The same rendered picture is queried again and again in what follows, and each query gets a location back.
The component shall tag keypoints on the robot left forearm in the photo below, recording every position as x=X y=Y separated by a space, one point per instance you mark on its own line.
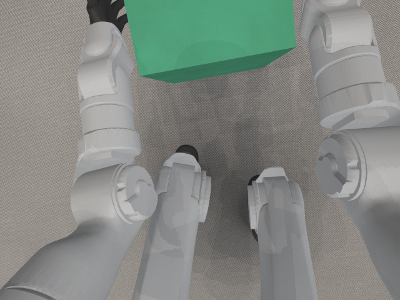
x=105 y=101

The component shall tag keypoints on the robot right forearm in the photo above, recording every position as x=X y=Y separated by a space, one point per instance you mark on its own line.
x=346 y=63

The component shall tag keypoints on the right robot shin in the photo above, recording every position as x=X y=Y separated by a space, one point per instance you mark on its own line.
x=295 y=190

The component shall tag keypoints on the left robot upper arm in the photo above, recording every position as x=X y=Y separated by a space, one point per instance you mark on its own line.
x=110 y=206

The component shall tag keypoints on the right robot upper arm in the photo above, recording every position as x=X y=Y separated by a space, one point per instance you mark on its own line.
x=361 y=167

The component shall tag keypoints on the left robot thigh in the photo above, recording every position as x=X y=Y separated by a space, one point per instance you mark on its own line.
x=167 y=258

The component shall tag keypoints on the carton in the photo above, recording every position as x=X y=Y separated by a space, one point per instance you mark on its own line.
x=183 y=40

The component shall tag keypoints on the left robot hand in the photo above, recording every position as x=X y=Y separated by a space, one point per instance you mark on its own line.
x=103 y=10

